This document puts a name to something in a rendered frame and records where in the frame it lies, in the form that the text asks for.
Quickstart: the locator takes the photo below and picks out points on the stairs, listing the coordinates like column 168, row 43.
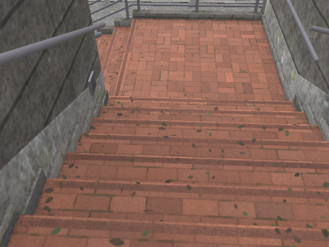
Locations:
column 111, row 49
column 187, row 172

